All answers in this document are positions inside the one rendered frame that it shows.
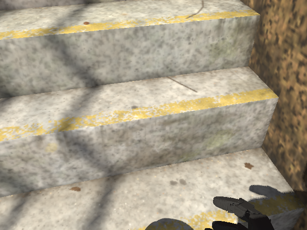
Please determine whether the robot right hand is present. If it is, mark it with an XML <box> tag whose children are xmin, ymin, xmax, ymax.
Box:
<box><xmin>204</xmin><ymin>196</ymin><xmax>274</xmax><ymax>230</ymax></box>

